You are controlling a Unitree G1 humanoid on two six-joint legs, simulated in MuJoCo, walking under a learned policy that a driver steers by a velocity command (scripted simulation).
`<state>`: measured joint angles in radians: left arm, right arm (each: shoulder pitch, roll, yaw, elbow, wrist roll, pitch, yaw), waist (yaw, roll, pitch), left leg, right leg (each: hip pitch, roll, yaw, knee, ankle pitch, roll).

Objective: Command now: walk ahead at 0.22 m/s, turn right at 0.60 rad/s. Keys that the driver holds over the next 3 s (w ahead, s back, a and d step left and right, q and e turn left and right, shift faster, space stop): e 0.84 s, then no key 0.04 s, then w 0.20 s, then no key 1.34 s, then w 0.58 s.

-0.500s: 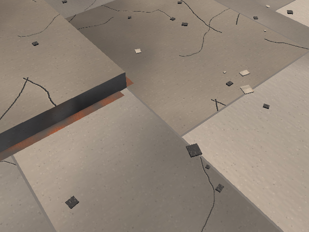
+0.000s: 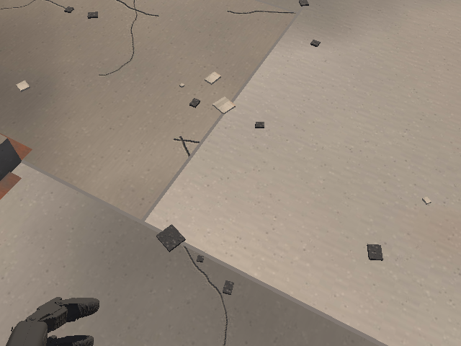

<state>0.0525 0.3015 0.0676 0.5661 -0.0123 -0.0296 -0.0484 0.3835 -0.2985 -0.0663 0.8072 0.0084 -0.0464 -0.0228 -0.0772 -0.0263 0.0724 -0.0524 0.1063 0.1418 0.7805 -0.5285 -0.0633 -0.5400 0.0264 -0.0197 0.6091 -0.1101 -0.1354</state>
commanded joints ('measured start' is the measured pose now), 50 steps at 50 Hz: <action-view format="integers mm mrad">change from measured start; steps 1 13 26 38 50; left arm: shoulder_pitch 296 67 172 89 181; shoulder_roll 246 168 196 88 100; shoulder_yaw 73 51 69 37 20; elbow -39 16 55 -17 44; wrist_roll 20 -1 -12 -11 12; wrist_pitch -1 32 65 93 13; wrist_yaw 26 72 77 39 68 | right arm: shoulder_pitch -11 -177 -233 -235 -255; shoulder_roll -153 -93 -109 -178 -114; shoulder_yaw -9 9 -16 -59 -47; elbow -135 -196 -257 -214 -194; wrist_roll -13 -28 -39 -2 -1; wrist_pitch -53 24 23 57 21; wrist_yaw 14 -20 -12 -14 12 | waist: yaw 190 52 98 44 104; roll -85 -58 152 240 -144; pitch -585 -218 -156 -171 -90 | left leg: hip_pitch -613 -453 -79 -57 -663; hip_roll -92 -80 227 206 -36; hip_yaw -278 -220 -491 -204 -163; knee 713 137 -408 -411 273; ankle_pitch -125 281 743 671 275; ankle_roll -8 -41 296 268 14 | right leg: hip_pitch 949 222 -83 148 455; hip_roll -402 -137 44 -35 -229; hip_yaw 680 342 170 -17 387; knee -152 -238 634 124 -425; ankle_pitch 645 300 -435 -267 -393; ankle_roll -308 -116 206 198 -85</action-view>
